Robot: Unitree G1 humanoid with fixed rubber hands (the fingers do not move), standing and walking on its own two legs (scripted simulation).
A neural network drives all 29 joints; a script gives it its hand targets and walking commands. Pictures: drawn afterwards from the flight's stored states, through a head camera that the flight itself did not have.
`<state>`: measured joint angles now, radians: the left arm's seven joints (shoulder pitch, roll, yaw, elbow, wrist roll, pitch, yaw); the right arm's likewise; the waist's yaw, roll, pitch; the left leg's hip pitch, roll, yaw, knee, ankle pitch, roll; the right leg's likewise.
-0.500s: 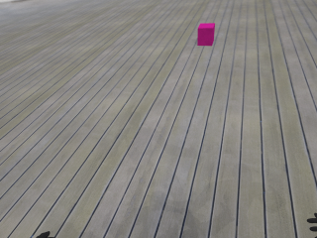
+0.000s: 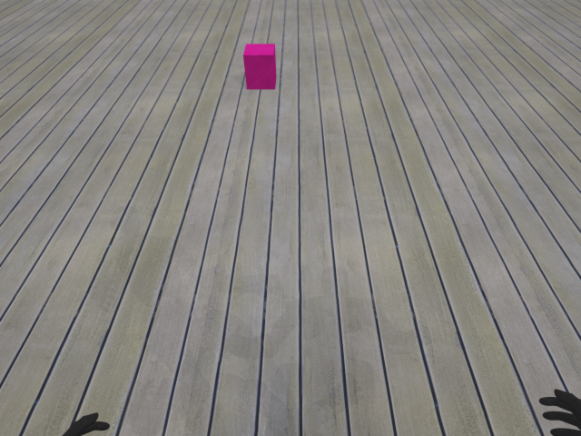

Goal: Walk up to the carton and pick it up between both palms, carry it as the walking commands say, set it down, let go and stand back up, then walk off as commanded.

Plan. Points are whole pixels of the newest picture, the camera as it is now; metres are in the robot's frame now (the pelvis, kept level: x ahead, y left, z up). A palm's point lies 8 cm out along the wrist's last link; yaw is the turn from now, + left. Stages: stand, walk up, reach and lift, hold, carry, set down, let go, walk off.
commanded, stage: walk up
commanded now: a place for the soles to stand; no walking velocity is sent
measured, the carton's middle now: (260, 66) +2.64 +0.27 -0.65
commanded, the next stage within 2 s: none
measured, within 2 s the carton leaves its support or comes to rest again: neither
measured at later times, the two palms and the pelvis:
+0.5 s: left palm (145, 235) +0.52 +0.33 -0.07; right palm (473, 254) +0.48 -0.33 -0.09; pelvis +0.38 +0.01 -0.01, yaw -5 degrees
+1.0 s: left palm (170, 125) +0.93 +0.38 -0.07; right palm (418, 177) +0.70 -0.27 -0.07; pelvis +0.73 +0.09 +0.00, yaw -12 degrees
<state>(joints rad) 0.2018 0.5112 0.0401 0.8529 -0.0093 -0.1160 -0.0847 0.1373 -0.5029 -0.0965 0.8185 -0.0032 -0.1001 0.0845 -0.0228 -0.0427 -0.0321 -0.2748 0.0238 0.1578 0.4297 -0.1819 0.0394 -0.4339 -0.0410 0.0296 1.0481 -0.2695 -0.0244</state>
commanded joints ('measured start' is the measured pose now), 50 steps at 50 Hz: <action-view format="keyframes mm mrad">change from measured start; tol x32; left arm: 1 -59 165 64 -44 11 9 -15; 50 -92 101 54 -54 15 8 34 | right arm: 1 18 -216 -55 -30 -6 -32 -4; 50 109 -153 -63 -70 -23 7 13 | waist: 1 -10 143 51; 12 -38 94 103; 17 183 -6 -394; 50 -44 146 88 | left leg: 1 93 277 -293 -313 -328 158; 10 191 225 -21 -326 146 74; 14 187 165 63 154 550 29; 17 -523 13 -240 1024 -328 -25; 30 -80 104 -119 182 206 -54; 35 402 29 -123 77 -71 60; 36 545 316 -562 -85 -309 127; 50 174 183 -127 -264 184 95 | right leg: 1 -182 -53 53 -140 31 22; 14 380 115 -270 -575 205 -73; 17 971 -453 663 -622 -1 -364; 23 213 -231 152 -783 194 -211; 32 102 -196 -13 -828 31 -141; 35 35 -98 -125 -238 371 -58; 38 -317 7 94 232 -84 -31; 50 -90 -4 -98 -432 200 3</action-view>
